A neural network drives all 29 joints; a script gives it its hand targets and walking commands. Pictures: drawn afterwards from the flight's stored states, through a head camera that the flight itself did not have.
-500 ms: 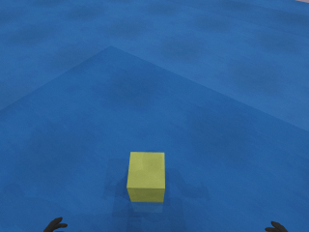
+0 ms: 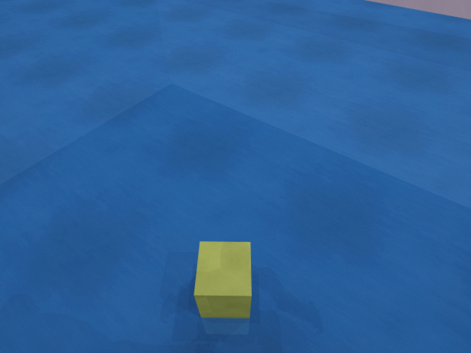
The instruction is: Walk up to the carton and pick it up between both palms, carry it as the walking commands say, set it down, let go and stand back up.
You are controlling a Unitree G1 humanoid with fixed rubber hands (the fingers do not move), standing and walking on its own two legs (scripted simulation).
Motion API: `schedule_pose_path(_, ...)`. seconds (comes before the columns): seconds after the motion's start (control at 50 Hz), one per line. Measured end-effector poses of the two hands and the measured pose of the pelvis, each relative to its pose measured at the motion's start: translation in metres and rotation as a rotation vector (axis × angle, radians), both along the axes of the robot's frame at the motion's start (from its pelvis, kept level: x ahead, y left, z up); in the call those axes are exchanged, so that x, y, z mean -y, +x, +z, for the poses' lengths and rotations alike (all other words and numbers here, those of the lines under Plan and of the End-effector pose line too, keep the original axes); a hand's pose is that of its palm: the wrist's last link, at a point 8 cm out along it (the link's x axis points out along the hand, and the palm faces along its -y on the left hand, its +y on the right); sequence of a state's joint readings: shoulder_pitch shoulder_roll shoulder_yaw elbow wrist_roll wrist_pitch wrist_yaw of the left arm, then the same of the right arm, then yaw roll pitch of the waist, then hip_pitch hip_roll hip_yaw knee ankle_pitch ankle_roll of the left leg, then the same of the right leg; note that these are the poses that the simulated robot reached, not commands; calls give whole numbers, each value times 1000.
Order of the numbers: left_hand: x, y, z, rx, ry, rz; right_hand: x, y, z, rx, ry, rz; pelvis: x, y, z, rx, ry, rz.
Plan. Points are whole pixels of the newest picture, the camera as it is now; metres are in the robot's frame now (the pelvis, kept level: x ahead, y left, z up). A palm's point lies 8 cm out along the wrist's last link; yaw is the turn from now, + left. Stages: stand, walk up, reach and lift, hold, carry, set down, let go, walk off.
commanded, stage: walk up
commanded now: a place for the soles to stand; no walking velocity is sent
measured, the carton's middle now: (225, 280) +0.52 +0.08 -0.65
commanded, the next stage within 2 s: none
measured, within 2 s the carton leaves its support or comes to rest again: neither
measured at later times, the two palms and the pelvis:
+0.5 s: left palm out of the picture +0.07 +0.43 -0.13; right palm out of the picture +0.14 -0.23 -0.12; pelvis +0.05 +0.09 -0.02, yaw +2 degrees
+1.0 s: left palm (54, 305) +0.25 +0.40 -0.13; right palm (388, 339) +0.19 -0.25 -0.10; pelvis +0.10 +0.09 -0.02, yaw -2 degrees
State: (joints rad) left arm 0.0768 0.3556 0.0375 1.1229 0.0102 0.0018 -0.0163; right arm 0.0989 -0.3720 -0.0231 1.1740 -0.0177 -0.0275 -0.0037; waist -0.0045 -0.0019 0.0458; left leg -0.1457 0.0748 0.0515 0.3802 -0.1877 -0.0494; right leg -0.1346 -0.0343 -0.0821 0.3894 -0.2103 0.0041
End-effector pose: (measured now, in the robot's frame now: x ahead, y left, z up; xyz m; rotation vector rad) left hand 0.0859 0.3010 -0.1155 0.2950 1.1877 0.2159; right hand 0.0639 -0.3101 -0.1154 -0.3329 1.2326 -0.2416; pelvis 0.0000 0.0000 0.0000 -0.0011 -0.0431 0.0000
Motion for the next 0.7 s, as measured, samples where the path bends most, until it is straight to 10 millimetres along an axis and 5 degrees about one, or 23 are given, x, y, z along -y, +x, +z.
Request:
schedule_pose_path(0.18,-20,-7,3,37,40,7,-3,9,1,-17,5,25,-12,5,-3,-15,-6,17)
schedule_pose_path(0.3,-78,-42,9,-17,120,72,-17,35,5,-16,-4,60,-42,20,-8,-14,-19,46)
schedule_pose_path(0.38,-118,-45,-3,-55,134,93,-41,52,-3,-18,-38,80,-70,34,-22,-2,-13,56)
schedule_pose_path(0.5,-133,-11,-10,-89,117,48,-79,74,-3,41,-26,67,-87,53,-20,-4,-7,29)
schedule_pose_path(0.7,-117,72,-15,1,64,-23,-98,121,-14,110,-8,26,-98,86,-25,-10,3,-3)
